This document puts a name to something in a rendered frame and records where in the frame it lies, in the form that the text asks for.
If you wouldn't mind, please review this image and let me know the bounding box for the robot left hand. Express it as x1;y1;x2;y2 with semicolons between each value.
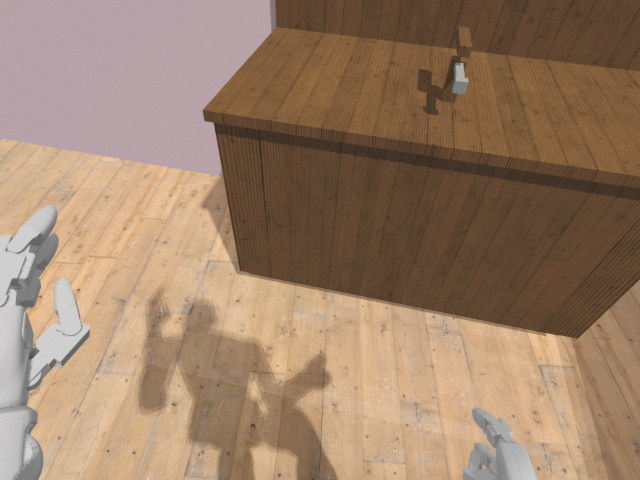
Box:
0;204;90;408

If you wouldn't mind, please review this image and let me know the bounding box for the left robot forearm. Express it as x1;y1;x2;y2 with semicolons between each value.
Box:
0;406;44;480

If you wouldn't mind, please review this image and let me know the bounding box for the tap lever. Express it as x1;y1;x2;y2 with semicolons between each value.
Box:
452;62;468;94

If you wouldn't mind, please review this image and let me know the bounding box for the robot right hand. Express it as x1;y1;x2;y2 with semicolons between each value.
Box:
463;407;538;480

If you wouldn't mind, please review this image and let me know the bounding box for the counter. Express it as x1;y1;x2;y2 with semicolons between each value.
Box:
203;0;640;339

